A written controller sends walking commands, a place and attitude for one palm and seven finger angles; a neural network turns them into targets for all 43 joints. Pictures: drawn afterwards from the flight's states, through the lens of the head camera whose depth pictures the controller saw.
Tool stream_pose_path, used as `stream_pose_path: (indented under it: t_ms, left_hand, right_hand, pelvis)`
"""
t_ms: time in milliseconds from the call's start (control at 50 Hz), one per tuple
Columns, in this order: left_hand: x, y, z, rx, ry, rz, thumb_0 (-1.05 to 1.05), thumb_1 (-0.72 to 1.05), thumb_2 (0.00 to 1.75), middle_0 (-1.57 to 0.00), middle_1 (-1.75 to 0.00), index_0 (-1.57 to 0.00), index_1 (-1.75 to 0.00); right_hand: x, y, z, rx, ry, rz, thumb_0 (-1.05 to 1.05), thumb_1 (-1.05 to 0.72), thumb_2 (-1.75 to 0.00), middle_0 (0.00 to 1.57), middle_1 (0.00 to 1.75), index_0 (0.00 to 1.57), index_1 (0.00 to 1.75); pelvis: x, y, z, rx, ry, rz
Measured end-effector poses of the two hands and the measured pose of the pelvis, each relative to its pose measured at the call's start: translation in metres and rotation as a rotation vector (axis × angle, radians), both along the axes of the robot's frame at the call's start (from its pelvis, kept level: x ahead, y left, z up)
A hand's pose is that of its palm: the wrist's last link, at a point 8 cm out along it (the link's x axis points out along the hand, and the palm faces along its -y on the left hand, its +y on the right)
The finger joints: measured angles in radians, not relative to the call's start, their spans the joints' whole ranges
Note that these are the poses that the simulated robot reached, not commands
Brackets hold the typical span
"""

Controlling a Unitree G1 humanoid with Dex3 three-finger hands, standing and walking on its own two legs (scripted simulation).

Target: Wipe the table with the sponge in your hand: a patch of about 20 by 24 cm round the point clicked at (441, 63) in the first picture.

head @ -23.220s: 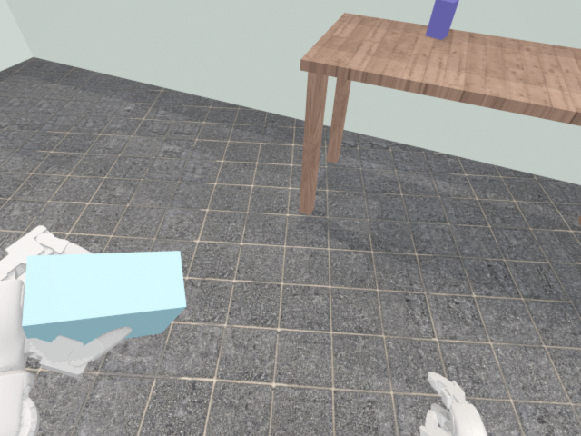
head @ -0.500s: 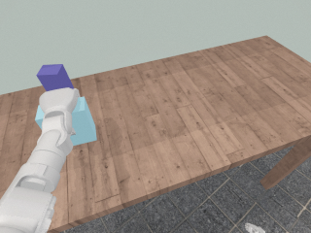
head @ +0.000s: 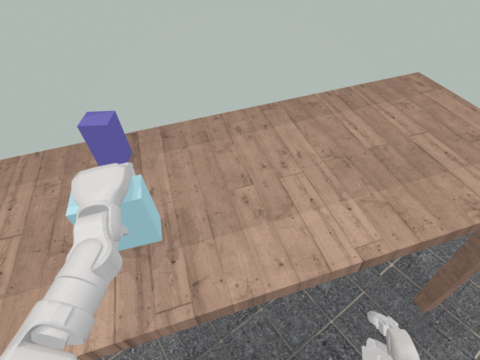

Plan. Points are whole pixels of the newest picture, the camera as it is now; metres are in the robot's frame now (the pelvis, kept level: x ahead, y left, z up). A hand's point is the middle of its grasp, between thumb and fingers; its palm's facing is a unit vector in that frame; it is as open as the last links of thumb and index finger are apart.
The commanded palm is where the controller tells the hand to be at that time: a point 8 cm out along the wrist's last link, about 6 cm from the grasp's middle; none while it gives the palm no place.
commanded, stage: wipe back along the middle lane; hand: left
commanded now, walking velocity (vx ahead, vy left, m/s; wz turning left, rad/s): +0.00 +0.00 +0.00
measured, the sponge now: (123, 223) +0.35 +0.26 +0.03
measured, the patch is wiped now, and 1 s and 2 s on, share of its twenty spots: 0.65 0.70 0.75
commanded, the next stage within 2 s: slide across to the third lane in 0.94 s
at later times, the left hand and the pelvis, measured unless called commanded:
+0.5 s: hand (117, 228) +0.30 +0.24 +0.08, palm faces +0.05 -0.04 -1.00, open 9.9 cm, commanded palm +0.26 +0.22 +0.11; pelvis -0.01 +0.00 +0.00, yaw +0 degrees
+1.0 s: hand (122, 252) +0.26 +0.21 +0.08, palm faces +0.07 -0.06 -1.00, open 9.9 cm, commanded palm +0.21 +0.19 +0.11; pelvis -0.02 -0.02 +0.00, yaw -1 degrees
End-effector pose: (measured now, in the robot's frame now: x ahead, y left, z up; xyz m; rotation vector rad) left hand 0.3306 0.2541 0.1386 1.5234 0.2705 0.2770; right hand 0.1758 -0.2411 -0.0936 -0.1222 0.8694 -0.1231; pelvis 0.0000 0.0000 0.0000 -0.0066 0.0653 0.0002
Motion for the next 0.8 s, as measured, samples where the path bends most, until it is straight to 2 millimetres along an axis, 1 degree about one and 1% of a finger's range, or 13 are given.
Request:
stream_pose_path:
  t_ms: [120,260,460,800]
  left_hand:
    - [-0.011,-0.003,0.000,-0.003,-0.005,0.006,0.00,-0.48,1.06,-0.73,-1.37,-0.74,-1.37]
    - [-0.022,-0.007,-0.001,-0.005,-0.010,0.002,0.00,-0.48,1.06,-0.73,-1.37,-0.74,-1.37]
    - [-0.047,-0.020,-0.001,-0.007,-0.041,-0.013,0.01,-0.48,1.06,-0.72,-1.37,-0.74,-1.37]
    - [-0.086,-0.038,-0.001,-0.028,-0.064,-0.016,0.01,-0.47,1.06,-0.72,-1.38,-0.73,-1.38]
  right_hand:
    - [0.007,0.011,0.002,0.014,-0.022,0.028,0.01,-0.90,-0.90,0.20,0.30,0.20,0.30]
    - [0.005,0.018,0.002,0.032,-0.036,0.043,0.01,-0.90,-0.90,0.20,0.30,0.20,0.30]
    - [0.006,0.015,0.001,0.047,-0.053,0.054,0.01,-0.90,-0.90,0.20,0.30,0.20,0.30]
    - [0.028,0.012,0.018,0.061,-0.160,0.088,0.01,-0.90,-0.90,0.20,0.30,0.20,0.31]
  pelvis:
    - [-0.005,0.001,0.000,0.001,-0.012,0.004]
    - [-0.007,0.000,0.000,0.001,-0.022,0.003]
    - [-0.010,-0.002,-0.001,0.004,-0.040,-0.001]
    - [-0.015,-0.012,-0.002,0.011,-0.071,-0.008]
